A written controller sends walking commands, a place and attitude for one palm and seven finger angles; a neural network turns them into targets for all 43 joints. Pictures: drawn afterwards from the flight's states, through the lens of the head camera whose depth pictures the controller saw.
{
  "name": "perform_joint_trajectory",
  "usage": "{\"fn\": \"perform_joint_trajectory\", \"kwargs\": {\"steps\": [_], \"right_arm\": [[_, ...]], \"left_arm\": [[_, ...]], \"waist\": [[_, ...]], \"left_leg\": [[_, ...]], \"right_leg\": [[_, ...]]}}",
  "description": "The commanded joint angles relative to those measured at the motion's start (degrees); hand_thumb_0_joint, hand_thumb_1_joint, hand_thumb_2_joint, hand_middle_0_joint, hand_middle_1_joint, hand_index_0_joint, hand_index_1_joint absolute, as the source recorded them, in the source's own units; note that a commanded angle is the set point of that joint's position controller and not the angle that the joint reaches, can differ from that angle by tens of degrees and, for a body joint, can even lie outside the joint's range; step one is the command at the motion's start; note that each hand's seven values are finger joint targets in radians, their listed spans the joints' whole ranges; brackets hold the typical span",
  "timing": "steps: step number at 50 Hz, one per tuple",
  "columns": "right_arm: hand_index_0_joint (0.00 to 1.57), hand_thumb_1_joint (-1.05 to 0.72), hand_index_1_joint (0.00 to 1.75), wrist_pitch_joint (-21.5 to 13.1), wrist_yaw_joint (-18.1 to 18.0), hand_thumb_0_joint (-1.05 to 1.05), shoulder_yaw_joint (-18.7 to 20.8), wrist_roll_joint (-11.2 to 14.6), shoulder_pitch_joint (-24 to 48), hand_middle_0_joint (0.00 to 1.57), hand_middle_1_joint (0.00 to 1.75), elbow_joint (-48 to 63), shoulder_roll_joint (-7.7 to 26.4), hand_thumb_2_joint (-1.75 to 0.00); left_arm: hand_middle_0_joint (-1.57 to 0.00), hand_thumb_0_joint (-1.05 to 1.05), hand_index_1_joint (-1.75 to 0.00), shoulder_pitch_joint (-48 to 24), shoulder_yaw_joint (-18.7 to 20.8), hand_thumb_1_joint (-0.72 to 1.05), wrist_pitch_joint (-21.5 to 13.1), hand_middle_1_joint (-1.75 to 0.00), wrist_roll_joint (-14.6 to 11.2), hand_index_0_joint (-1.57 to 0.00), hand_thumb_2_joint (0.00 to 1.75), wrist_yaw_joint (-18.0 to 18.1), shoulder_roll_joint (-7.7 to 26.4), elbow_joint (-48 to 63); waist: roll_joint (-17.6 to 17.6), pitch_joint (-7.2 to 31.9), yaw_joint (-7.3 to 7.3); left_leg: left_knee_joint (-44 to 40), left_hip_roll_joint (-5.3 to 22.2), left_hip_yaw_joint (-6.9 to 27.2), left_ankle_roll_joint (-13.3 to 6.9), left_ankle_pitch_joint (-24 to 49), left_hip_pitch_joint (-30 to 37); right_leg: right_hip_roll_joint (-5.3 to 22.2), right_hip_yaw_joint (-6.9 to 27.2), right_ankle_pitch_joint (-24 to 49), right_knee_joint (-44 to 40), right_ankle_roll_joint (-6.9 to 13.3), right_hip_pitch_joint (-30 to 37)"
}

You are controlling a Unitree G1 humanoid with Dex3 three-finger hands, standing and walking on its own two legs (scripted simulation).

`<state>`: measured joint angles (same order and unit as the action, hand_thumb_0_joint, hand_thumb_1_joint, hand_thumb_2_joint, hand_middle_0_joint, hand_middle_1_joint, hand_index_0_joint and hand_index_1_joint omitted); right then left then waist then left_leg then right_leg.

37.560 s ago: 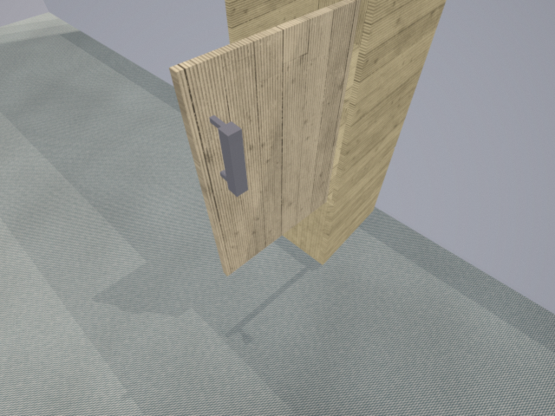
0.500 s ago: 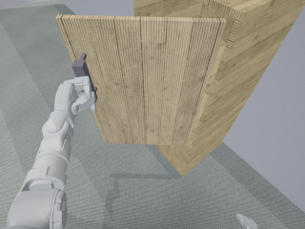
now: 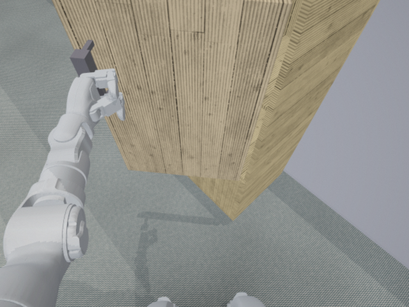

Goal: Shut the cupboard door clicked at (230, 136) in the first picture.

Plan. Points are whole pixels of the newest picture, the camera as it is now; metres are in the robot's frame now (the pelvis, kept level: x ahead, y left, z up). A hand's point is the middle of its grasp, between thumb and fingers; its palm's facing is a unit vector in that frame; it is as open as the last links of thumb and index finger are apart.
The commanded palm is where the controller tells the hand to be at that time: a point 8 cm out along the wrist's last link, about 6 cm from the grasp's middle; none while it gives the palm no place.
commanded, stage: push the door shut along its arc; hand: left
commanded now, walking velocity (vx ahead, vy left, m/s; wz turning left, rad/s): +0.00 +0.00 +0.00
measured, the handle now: (96, 78) +0.55 +0.20 +0.12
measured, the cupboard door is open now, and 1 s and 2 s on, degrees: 41 28 24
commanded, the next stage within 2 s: pull the fist back off the door in 0.88 s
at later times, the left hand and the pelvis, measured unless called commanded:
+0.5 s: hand (148, 76) +0.55 +0.10 +0.13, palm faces -0.26 -0.97 +0.00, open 3.0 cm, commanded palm +0.55 +0.15 +0.12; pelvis +0.00 -0.01 -0.01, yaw -1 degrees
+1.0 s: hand (153, 68) +0.57 +0.09 +0.13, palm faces -0.35 -0.94 -0.01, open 3.3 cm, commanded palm +0.59 +0.11 +0.12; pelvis +0.01 +0.00 -0.02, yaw +0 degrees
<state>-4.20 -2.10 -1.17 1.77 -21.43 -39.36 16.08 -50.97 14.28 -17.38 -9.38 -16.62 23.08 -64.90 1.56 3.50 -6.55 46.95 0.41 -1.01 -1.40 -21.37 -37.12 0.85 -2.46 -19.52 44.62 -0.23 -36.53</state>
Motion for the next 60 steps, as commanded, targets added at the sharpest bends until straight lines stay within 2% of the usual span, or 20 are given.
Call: {"fn": "perform_joint_trajectory", "kwargs": {"steps": [1, 8, 11, 12, 16, 18, 23, 25, 28, 39, 42, 48, 49, 50, 51, 52, 53, 56, 58, 60], "right_arm": [[0.20, -0.90, 0.30, -1.46, -0.75, 0.00, 3.24, -0.01, -5.22, 0.20, 0.30, 3.67, 10.32, -0.90], [0.20, -0.90, 0.30, -1.52, -0.85, 0.00, 2.98, -0.47, -7.25, 0.20, 0.30, 3.23, 10.83, -0.90], [0.20, -0.90, 0.30, -1.41, -0.60, 0.00, 3.09, -0.68, -8.24, 0.20, 0.30, 2.61, 10.72, -0.90], [0.20, -0.90, 0.30, -1.31, -0.67, 0.00, 3.14, -0.73, -8.92, 0.20, 0.30, 2.78, 10.85, -0.90], [0.20, -0.90, 0.30, -0.48, -0.62, 0.00, 2.81, -0.78, -9.80, 0.20, 0.30, 2.93, 11.14, -0.90], [0.20, -0.90, 0.30, -0.17, -0.64, 0.00, 2.81, -1.12, -10.68, 0.20, 0.30, 3.32, 11.30, -0.90], [0.20, -0.90, 0.30, 0.75, -0.45, 0.00, 3.01, -1.36, -11.95, 0.20, 0.30, 4.36, 11.20, -0.90], [0.20, -0.90, 0.30, 1.11, -0.60, 0.00, 2.96, -1.20, -12.09, 0.20, 0.30, 4.08, 11.15, -0.90], [0.20, -0.90, 0.30, 1.17, -0.81, 0.00, 3.18, -1.45, -12.82, 0.20, 0.30, 3.49, 11.36, -0.90], [0.20, -0.90, 0.30, 0.47, -1.19, 0.00, 3.18, -2.17, -14.07, 0.20, 0.30, 0.82, 11.58, -0.90], [0.20, -0.90, 0.30, 0.04, -1.20, 0.00, 3.13, -2.42, -14.36, 0.20, 0.30, 0.07, 11.68, -0.90], [0.20, -0.90, 0.30, -0.42, -0.85, 0.00, 3.53, -3.02, -14.38, 0.20, 0.30, -1.54, 11.88, -0.90], [0.20, -0.90, 0.30, -0.41, -0.77, 0.00, 3.51, -3.03, -14.40, 0.20, 0.30, -1.75, 11.96, -0.90], [0.20, -0.90, 0.30, -0.40, 0.02, 0.00, 2.72, -3.47, -16.66, 0.20, 0.30, 0.04, 10.02, -0.90], [0.20, -0.90, 0.30, -0.47, 1.32, 0.00, 2.65, -3.85, -16.45, 0.20, 0.30, 0.73, 9.80, -0.90], [0.20, -0.90, 0.30, -0.56, 2.28, 0.00, 3.00, -4.81, -17.35, 0.20, 0.30, 0.77, 9.66, -0.90], [0.20, -0.90, 0.30, -0.48, 3.36, 0.00, 3.30, -5.59, -17.33, 0.20, 0.30, 0.97, 9.31, -0.90], [0.20, -0.90, 0.30, -0.02, 6.47, 0.00, 3.95, -8.32, -18.36, 0.20, 0.30, 1.25, 8.52, -0.90], [0.20, -0.90, 0.30, 0.70, 7.56, 0.00, 4.55, -8.61, -18.78, 0.20, 0.30, 1.05, 8.87, -0.90], [0.20, -0.90, 0.30, 1.98, 7.55, 0.00, 4.89, -8.01, -18.94, 0.20, 0.30, 1.27, 9.39, -0.90]], "left_arm": [[-1.30, 0.00, -1.50, -35.93, -0.21, 0.90, -2.94, -1.50, -0.07, -1.30, 0.90, -2.15, 11.17, 9.29], [-1.30, 0.00, -1.50, -40.81, 1.24, 0.90, -2.25, -1.50, -0.26, -1.30, 0.90, -4.47, 14.29, 6.86], [-1.30, 0.00, -1.50, -43.45, -0.38, 0.90, -2.03, -1.50, 0.61, -1.30, 0.90, -4.77, 13.25, 6.46], [-1.30, 0.00, -1.50, -42.61, 0.41, 0.90, -1.75, -1.50, 0.22, -1.30, 0.90, -4.80, 13.41, 5.13], [-1.30, 0.00, -1.50, -44.60, 2.89, 0.90, -0.10, -1.50, 1.43, -1.30, 0.90, -4.68, 18.03, 2.18], [-1.30, 0.00, -1.50, -45.53, 5.91, 0.90, -0.50, -1.50, 2.57, -1.30, 0.90, -3.99, 22.36, 2.80], [-1.30, 0.00, -1.50, -44.78, 6.97, 0.90, -0.43, -1.50, 3.88, -1.30, 0.90, -4.80, 24.47, 2.45], [-1.30, 0.00, -1.50, -46.46, 5.27, 0.90, 0.47, -1.50, 3.93, -1.30, 0.90, -5.68, 23.36, 1.10], [-1.30, 0.00, -1.50, -48.87, 4.96, 0.90, 0.78, -1.50, 3.44, -1.30, 0.90, -6.83, 23.09, 2.61], [-1.30, 0.00, -1.50, -55.31, 1.53, 0.90, 2.10, -1.50, 2.53, -1.30, 0.90, -9.25, 19.65, 0.53], [-1.30, 0.00, -1.50, -57.95, -0.28, 0.90, 2.28, -1.50, 2.29, -1.30, 0.90, -9.13, 16.72, -0.20], [-1.30, 0.00, -1.50, -62.90, -2.86, 0.90, 2.39, -1.50, 3.13, -1.30, 0.90, -8.51, 13.02, 0.16], [-1.30, 0.00, -1.50, -62.97, -3.20, 0.90, 2.80, -1.50, 3.19, -1.30, 0.90, -8.42, 12.45, -0.76], [-1.30, 0.00, -1.50, -62.72, 9.38, 0.90, 4.57, -1.50, -0.19, -1.30, 0.90, 3.00, 15.94, -1.47], [-1.30, 0.00, -1.50, -59.79, 6.76, 0.90, 5.45, -1.50, 1.54, -1.30, 0.90, 8.93, 12.36, -2.17], [-1.30, 0.00, -1.50, -59.67, 7.25, 0.90, 5.21, -1.50, 2.06, -1.30, 0.90, 14.19, 9.46, -1.85], [-1.30, 0.00, -1.50, -59.34, 6.63, 0.90, 4.59, -1.50, 3.59, -1.30, 0.90, 19.06, 6.77, -0.41], [-1.30, 0.00, -1.50, -57.70, 5.83, 0.90, -0.21, -1.50, 12.19, -1.30, 0.90, 32.22, 5.59, 4.70], [-1.30, 0.00, -1.50, -54.95, 3.51, 0.90, -2.29, -1.50, 16.53, -1.30, 0.90, 34.28, 5.33, 3.44], [-1.30, 0.00, -1.50, -54.47, 4.30, 0.90, -2.49, -1.50, 17.51, -1.30, 0.90, 32.89, 8.40, 2.48]], "waist": [[1.00, 19.00, -4.83], [3.74, 25.02, -5.76], [5.45, 25.41, -6.74], [3.72, 25.53, -6.82], [2.43, 24.75, -7.40], [3.89, 27.68, -6.81], [3.53, 30.92, -6.81], [2.99, 28.11, -8.01], [5.36, 30.90, -8.46], [7.40, 29.82, -11.02], [7.85, 28.10, -12.37], [11.67, 30.79, -13.36], [10.55, 30.25, -13.66], [10.45, 31.41, -10.55], [10.87, 32.22, -10.49], [7.89, 32.21, -11.13], [8.03, 32.47, -11.00], [9.52, 34.80, -9.57], [8.53, 35.20, -9.78], [7.39, 35.06, -9.71]], "left_leg": [[-5.75, -0.03, 4.36, -0.13, 8.78, 13.21], [-3.23, -0.12, 4.86, -0.26, 11.86, 13.49], [-2.18, 0.10, 5.23, -0.16, 13.29, 14.19], [-1.76, -0.07, 5.14, -0.50, 14.53, 14.03], [-1.15, -0.16, 4.34, -0.74, 12.86, 8.64], [-0.42, -0.12, 4.38, -0.70, 14.81, 8.77], [0.91, -0.26, 3.61, -0.86, 17.85, 8.10], [0.91, -0.28, 3.15, -1.06, 15.47, 6.07], [1.47, -0.21, 3.54, -0.97, 17.99, 9.52], [2.80, 0.05, 4.82, -0.79, 20.06, 12.67], [3.16, 0.23, 5.32, -0.94, 19.80, 13.92], [4.88, 0.74, 6.82, -0.37, 23.21, 18.33], [5.05, 0.75, 7.05, -0.47, 22.53, 17.67], [4.19, 1.34, 7.55, 0.28, 20.34, 12.04], [3.42, 1.29, 7.49, 0.67, 19.40, 11.49], [3.34, 1.51, 8.60, 0.83, 20.40, 11.94], [3.79, 1.42, 8.00, 0.89, 21.14, 11.86], [5.34, 1.21, 6.71, 1.34, 24.18, 11.71], [4.83, 1.12, 6.24, 1.39, 24.89, 11.99], [3.39, 0.74, 5.19, 0.98, 23.16, 11.17]], "right_leg": [[-2.52, 0.97, 8.54, -5.46, 1.51, 1.09], [-2.54, 1.21, 10.56, -3.83, 1.54, 0.42], [-2.69, 1.03, 10.97, -3.32, 1.50, -1.95], [-2.93, 0.89, 11.92, -3.23, 1.58, -1.56], [-2.79, 1.72, 12.55, -3.00, 1.15, 0.21], [-2.78, 1.84, 14.08, -2.04, 1.20, 1.10], [-3.15, 2.19, 18.51, -1.36, 0.92, 3.23], [-3.21, 2.49, 17.40, -2.23, 0.70, 2.78], [-3.47, 2.20, 18.67, -2.05, 0.90, 1.49], [-3.88, 0.75, 17.27, -1.70, 1.33, -4.78], [-4.02, 0.07, 15.15, -1.59, 1.48, -8.43], [-4.11, -0.70, 13.90, 0.11, 1.73, -14.32], [-4.16, -0.89, 13.31, 0.16, 1.74, -14.83], [-3.44, -0.32, 12.71, -0.65, 1.29, -10.38], [-3.36, -0.63, 12.02, 0.01, 0.89, -10.07], [-3.50, -1.59, 12.10, 0.60, 0.67, -10.49], [-3.39, -1.45, 12.48, 0.60, 0.36, -10.89], [-3.42, -1.67, 13.85, 2.09, 0.45, -10.89], [-3.50, -1.49, 14.83, 2.11, 0.65, -9.68], [-3.49, -0.80, 16.23, 0.96, 0.91, -5.61]]}}
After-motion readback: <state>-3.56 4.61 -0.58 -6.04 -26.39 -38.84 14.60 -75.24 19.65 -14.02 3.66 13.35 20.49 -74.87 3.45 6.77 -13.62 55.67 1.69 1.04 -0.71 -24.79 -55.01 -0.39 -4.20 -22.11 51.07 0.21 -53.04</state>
